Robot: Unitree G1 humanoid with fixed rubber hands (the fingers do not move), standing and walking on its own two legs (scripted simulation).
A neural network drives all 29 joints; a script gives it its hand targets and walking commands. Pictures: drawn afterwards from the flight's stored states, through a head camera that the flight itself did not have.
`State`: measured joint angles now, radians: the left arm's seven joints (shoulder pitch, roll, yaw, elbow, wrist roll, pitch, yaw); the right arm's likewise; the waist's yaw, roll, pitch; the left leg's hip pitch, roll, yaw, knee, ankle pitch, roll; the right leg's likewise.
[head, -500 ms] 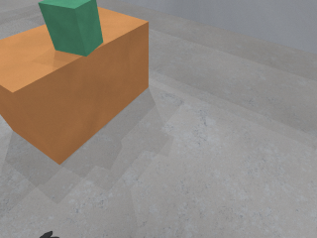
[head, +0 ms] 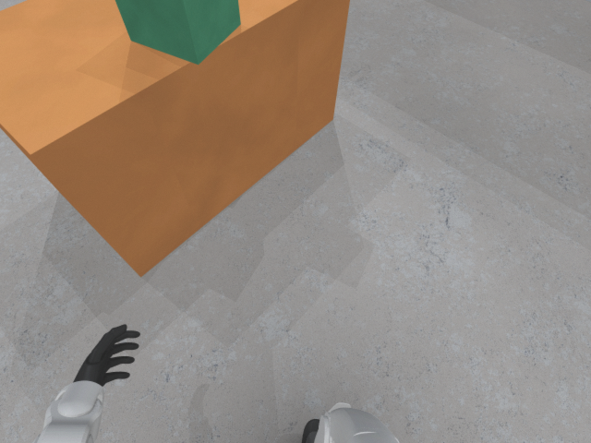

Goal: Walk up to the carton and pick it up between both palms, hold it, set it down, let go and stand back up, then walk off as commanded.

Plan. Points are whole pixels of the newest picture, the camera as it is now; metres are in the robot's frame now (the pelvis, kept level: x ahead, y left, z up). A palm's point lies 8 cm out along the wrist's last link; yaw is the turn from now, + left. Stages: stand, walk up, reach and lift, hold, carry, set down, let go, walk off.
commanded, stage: walk up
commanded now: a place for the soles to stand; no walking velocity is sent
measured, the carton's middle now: out of the picture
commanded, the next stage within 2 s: none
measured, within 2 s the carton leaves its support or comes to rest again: neither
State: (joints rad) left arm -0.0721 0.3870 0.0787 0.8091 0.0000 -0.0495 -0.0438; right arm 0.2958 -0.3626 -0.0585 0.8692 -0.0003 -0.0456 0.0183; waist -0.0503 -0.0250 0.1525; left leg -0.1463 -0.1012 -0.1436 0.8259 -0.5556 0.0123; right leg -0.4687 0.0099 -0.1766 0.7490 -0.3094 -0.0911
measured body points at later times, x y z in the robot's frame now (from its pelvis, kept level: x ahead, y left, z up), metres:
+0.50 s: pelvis +0.25 -0.01 -0.02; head +0.30 -0.02 +0.43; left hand +0.33 +0.32 -0.11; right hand +0.38 -0.29 -0.15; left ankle +0.32 +0.13 -0.70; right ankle +0.11 -0.08 -0.59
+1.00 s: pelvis +0.44 -0.05 -0.01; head +0.46 -0.08 +0.44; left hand +0.40 +0.28 -0.09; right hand +0.61 -0.31 -0.14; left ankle +0.42 +0.12 -0.64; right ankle +0.42 -0.15 -0.71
